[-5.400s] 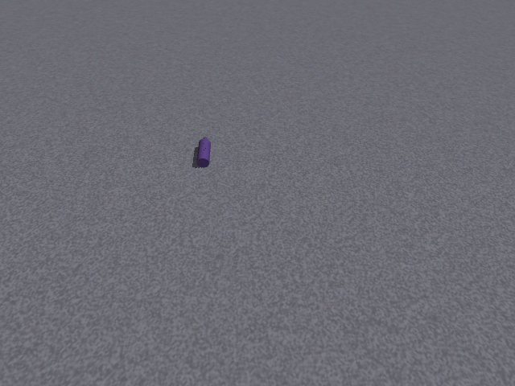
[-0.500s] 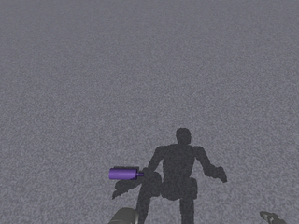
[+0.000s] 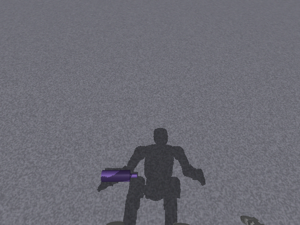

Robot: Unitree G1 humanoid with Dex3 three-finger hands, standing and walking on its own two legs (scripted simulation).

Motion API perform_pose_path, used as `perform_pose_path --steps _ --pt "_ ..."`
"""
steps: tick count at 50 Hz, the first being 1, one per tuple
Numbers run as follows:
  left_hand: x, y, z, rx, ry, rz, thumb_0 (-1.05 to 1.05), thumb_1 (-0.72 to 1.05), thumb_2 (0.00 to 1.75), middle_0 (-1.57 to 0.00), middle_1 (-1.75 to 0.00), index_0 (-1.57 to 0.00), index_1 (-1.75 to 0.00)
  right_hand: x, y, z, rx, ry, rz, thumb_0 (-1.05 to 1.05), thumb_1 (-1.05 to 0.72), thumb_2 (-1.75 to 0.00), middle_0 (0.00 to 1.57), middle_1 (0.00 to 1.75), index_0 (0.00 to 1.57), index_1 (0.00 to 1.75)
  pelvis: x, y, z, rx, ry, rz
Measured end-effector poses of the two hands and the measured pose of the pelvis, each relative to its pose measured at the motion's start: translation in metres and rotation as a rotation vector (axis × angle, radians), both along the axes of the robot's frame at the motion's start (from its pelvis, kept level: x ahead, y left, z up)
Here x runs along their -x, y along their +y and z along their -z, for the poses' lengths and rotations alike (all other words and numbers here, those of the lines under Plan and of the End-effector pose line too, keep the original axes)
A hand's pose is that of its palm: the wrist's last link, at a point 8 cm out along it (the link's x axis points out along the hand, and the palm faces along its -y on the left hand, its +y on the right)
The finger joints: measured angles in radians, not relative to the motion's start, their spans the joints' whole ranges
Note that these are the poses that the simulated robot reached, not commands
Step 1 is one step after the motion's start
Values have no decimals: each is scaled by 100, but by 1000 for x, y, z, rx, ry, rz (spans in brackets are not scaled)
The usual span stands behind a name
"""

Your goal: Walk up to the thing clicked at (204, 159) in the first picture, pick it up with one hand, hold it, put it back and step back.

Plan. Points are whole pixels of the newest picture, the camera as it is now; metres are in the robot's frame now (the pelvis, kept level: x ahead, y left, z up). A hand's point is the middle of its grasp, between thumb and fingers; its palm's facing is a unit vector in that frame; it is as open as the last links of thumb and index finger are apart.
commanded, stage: walk up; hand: left
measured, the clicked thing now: (119, 175) +0.49 +0.18 -0.71
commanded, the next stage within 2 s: stand in 1.22 s
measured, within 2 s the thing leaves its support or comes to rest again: neither
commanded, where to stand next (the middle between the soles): +0.10 +0.01 m, yaw +0 degrees
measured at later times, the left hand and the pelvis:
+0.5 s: hand out of the picture +0.12 +0.27 -0.12, palm faces -0.02 -0.94 -0.34, open 7.4 cm; pelvis +0.01 +0.02 +0.03, yaw +0 degrees
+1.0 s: hand out of the picture +0.08 +0.27 -0.12, palm faces +0.00 -0.94 -0.34, open 7.4 cm; pelvis +0.02 +0.01 +0.04, yaw +0 degrees
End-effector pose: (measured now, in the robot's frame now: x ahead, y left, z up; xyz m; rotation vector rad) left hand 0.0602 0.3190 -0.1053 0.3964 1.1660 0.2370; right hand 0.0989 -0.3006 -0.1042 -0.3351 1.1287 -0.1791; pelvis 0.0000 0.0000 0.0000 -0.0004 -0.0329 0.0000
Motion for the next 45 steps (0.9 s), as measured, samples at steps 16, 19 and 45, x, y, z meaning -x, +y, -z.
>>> perform_pose_path --steps 16,19,45 --pt "-50 1 -18 63 -52 18 0 90 90 -20 -30 -20 -30 27 19 -8 -15 104 41 1 -90 -90 21 30 21 30 -11 15 -22 6 -4 6" --pt "-55 -1 -19 76 -55 12 0 90 90 -20 -30 -20 -30 22 19 -14 -9 97 41 1 -90 -90 21 30 21 30 -12 15 -26 4 -6 7" --pt "-17 -8 -22 88 65 -50 0 91 90 -20 -30 -20 -30 0 17 -22 -20 76 38 0 -90 -90 21 30 21 30 -15 12 -37 3 -5 1"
